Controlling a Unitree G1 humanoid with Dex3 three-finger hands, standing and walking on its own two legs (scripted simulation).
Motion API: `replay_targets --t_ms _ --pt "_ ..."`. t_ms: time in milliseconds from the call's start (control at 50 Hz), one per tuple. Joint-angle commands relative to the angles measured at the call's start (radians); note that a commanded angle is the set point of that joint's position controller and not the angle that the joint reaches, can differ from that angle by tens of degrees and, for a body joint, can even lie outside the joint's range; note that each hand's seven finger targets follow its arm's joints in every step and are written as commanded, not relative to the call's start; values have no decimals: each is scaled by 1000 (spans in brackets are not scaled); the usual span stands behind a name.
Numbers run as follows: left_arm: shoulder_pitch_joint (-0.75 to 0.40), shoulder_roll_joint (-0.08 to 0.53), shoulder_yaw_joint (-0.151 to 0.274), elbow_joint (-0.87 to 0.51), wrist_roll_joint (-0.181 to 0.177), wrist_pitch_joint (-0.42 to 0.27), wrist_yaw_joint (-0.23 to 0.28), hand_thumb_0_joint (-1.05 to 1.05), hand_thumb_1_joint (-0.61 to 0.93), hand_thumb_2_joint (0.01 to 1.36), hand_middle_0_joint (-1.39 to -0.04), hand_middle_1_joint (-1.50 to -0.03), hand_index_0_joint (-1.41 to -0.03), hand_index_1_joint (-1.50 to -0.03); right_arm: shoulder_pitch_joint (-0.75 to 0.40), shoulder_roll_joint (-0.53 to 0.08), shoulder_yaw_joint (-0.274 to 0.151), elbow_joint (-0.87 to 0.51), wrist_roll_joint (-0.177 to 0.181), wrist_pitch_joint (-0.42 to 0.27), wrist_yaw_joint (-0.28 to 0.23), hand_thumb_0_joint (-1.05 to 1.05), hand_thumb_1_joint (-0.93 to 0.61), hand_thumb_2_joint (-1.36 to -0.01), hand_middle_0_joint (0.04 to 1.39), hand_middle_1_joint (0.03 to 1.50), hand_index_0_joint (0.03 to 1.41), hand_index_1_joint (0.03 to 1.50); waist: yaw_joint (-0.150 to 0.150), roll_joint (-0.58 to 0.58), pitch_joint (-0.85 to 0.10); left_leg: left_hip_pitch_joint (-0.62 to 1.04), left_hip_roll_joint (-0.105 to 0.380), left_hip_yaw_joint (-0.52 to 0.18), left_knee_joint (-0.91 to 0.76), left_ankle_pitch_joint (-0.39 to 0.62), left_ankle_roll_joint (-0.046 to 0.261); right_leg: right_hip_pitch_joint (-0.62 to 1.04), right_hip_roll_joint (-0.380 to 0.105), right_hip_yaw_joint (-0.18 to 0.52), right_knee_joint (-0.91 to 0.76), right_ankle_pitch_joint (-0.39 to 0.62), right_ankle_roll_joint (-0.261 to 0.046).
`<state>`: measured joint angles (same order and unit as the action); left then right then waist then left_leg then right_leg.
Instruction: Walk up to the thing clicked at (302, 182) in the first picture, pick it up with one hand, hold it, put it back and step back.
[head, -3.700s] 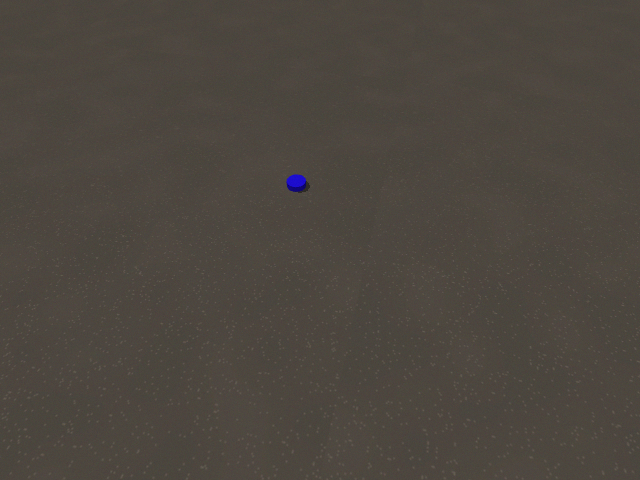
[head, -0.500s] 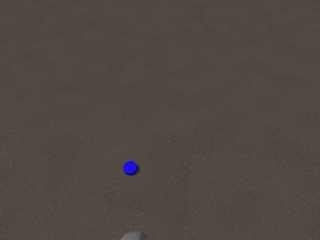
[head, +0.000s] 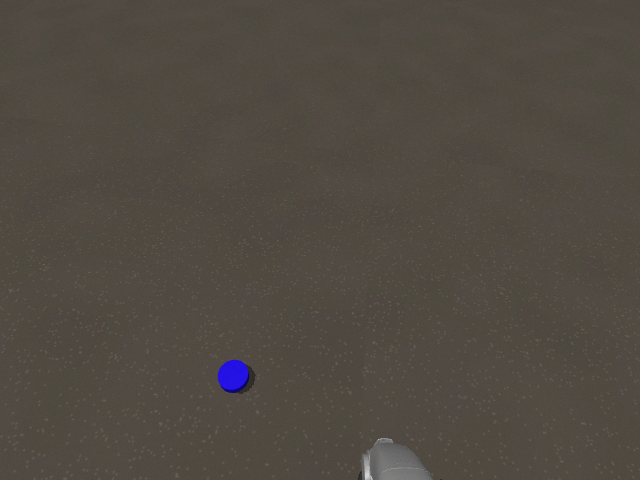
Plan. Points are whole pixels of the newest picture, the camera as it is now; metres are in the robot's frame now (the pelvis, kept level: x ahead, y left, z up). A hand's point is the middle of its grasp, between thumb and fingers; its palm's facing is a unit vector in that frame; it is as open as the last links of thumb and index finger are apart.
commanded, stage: walk up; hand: left
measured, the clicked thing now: (233, 376) +0.51 +0.24 -0.75
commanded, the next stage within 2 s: stand in 1.72 s
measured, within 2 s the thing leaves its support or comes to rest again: neither
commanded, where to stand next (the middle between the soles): +0.13 +0.00 m, yaw +1 degrees
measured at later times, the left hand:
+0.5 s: hand out of the picture +0.14 +0.27 -0.16, palm faces +0.00 -0.94 -0.34, open 7.4 cm
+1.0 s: hand (137, 456) +0.18 +0.25 -0.14, palm faces +0.02 -0.94 -0.34, open 7.4 cm
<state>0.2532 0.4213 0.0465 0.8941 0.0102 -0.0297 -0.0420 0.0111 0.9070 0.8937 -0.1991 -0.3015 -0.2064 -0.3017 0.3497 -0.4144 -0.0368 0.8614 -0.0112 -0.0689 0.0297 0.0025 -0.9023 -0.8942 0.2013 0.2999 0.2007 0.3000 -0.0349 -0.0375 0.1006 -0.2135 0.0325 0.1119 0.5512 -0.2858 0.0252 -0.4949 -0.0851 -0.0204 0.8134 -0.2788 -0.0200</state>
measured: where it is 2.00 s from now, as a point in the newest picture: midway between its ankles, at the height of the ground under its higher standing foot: outside the picture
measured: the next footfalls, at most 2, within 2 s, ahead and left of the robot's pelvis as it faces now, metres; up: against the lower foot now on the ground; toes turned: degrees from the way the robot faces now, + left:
right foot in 0.10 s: +0.16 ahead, -0.14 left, +0.00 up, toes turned -1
left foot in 0.36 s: +0.14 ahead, +0.12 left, +0.00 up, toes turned +3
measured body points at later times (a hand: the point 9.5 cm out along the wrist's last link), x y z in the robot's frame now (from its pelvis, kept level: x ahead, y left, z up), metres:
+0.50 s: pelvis +0.07 +0.00 -0.01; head +0.08 +0.01 +0.44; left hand +0.14 +0.32 -0.14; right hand +0.13 -0.31 -0.12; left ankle +0.10 +0.12 -0.73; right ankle +0.12 -0.13 -0.73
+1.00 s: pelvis +0.10 +0.00 +0.02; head +0.11 +0.00 +0.46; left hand +0.18 +0.30 -0.11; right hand +0.22 -0.30 -0.11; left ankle +0.10 +0.12 -0.73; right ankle +0.12 -0.14 -0.73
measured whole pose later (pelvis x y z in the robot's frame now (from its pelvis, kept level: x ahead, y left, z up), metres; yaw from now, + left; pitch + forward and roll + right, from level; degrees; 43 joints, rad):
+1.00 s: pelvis +0.10 +0.00 +0.02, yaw +1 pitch -2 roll +0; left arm 0.06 0.34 0.00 1.16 0.00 -0.01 -0.01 0.01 0.91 0.89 -0.20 -0.30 -0.21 -0.30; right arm 0.02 -0.36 0.00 1.14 0.00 -0.02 0.01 0.00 -0.91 -0.89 0.20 0.30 0.20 0.30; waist 0.01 0.01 0.04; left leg -0.12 0.02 0.03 0.36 -0.20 -0.01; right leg -0.14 -0.04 -0.03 0.35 -0.17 0.02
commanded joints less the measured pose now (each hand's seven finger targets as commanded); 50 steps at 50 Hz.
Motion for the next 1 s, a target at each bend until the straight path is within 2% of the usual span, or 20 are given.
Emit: replay_targets --t_ms 0,40,60,80,100,120,140,180,240,280,320,340,360,380,400,420,460,520,620,980 --pt "20 136 47 -39 -2 -21 20 0 900 900 -200 -300 -200 -300 -47 -240 -63 -70 11 -9 -27 0 -900 -900 200 300 200 300 37 160 -86 -81 210 -133 -57 527 157 200 48 -46 -131 110 -6" --pt "56 150 49 -17 0 -29 30 0 900 900 -200 -300 -200 -300 -72 -211 -46 -66 22 5 -31 0 -900 -900 200 300 200 300 71 108 -130 -97 159 -110 66 362 101 321 70 -37 -268 187 -30" --pt "84 205 68 -33 7 -38 28 0 900 900 -200 -300 -200 -300 -24 -184 -39 -75 22 5 -27 0 -900 -900 200 300 200 300 76 12 -177 -148 117 -88 168 182 85 430 38 33 -317 90 -54" --pt "100 270 86 -38 16 -46 33 0 900 900 -200 -300 -200 -300 10 -132 -18 -81 21 5 -25 0 -900 -900 200 300 200 300 79 -178 -210 -282 46 -38 370 -82 47 503 -174 338 -415 -21 -116" --pt "73 325 93 -44 5 -45 33 0 900 900 -200 -300 -200 -300 -7 -174 -33 -65 13 19 -33 0 -900 -900 200 300 200 300 88 -194 -162 -364 -33 -53 485 -353 22 438 -327 569 -508 -100 -260" --pt "48 327 91 -51 -1 -36 33 0 900 900 -200 -300 -200 -300 -32 -229 -54 -47 2 25 -43 0 -900 -900 200 300 200 300 88 -139 -96 -376 19 -120 527 -369 18 352 -347 591 -512 -186 -300" --pt "37 293 81 -57 -8 -31 36 0 900 900 -200 -300 -200 -300 -40 -234 -52 -31 11 25 -41 0 -900 -900 200 300 200 300 87 -86 -65 -349 30 -142 508 -325 14 294 -293 490 -517 -169 -280" --pt "-16 267 66 -58 4 -28 41 0 900 900 -200 -300 -200 -300 -2 -215 -50 10 13 22 -35 0 -900 -900 200 300 200 300 52 -132 -74 -306 42 -120 411 -243 10 257 -201 340 -479 -117 -216" --pt "-53 232 53 -59 14 -21 37 0 900 900 -200 -300 -200 -300 9 -177 -42 49 5 18 -27 0 -900 -900 200 300 200 300 48 -148 -107 -163 9 -78 238 -166 -5 185 -144 215 -436 26 -190" --pt "-108 229 47 -58 7 -9 34 0 900 900 -200 -300 -200 -300 24 -160 -41 77 3 15 -30 0 -900 -900 200 300 200 300 22 -144 -128 -35 -13 -49 104 -34 -9 116 -132 170 -374 -18 -166" --pt "-133 171 24 -52 -7 7 31 0 900 900 -200 -300 -200 -300 10 -177 -49 95 -10 9 -39 0 -900 -900 200 300 200 300 -1 -66 -108 76 -14 -74 -17 34 1 -16 -109 142 -314 -152 -107" --pt "-128 130 10 -48 -12 13 30 0 900 900 -200 -300 -200 -300 -16 -207 -51 87 -17 3 -43 0 -900 -900 200 300 200 300 7 43 -91 65 79 -226 -139 -49 19 -50 -63 109 -249 -215 -69" --pt "-106 110 2 -34 -21 21 29 0 900 900 -200 -300 -200 -300 -106 -269 -56 58 -16 -4 -42 0 -900 -900 200 300 200 300 38 168 -68 -60 258 -520 -298 -320 89 -30 31 48 -139 -210 -12" --pt "-108 179 27 9 -15 25 37 0 900 900 -200 -300 -200 -300 -171 -301 -58 52 -5 3 -38 0 -900 -900 200 300 200 300 42 156 -4 -227 310 -539 -326 -391 157 110 28 40 -47 -215 -8" --pt "-78 173 25 27 -14 20 35 0 900 900 -200 -300 -200 -300 -233 -265 -43 50 -5 5 -38 0 -900 -900 200 300 200 300 80 104 3 -248 264 -451 -286 -325 143 171 23 44 -101 -164 -10" --pt "-71 147 16 48 -13 14 32 0 900 900 -200 -300 -200 -300 -249 -233 -27 58 -3 4 -38 0 -900 -900 200 300 200 300 85 104 -16 -208 196 -345 -230 -203 98 207 28 39 -212 -98 -15" --pt "-75 168 19 85 -14 0 35 0 900 900 -200 -300 -200 -300 -233 -204 -14 86 3 5 -32 0 -900 -900 200 300 200 300 75 149 -84 -167 136 -257 -157 -11 36 308 13 70 -311 51 -19" --pt "-132 169 4 100 -15 -3 35 0 900 900 -200 -300 -200 -300 -232 -195 -8 115 8 8 -33 0 -900 -900 200 300 200 300 47 136 -120 -72 119 -233 -180 12 23 298 -9 81 -328 116 -19" --pt "-161 169 -8 150 -20 -8 40 0 900 900 -200 -300 -200 -300 -266 -188 -6 156 16 11 -39 0 -900 -900 200 300 200 300 40 64 -156 41 103 -187 -141 256 16 325 -42 88 -389 292 -16" --pt "-238 138 -8 222 -8 -2 43 0 900 900 -200 -300 -200 -300 -364 -161 -4 232 10 27 -34 0 -900 -900 200 300 200 300 40 29 -162 140 108 -164 -258 282 -6 386 -55 77 -521 277 12"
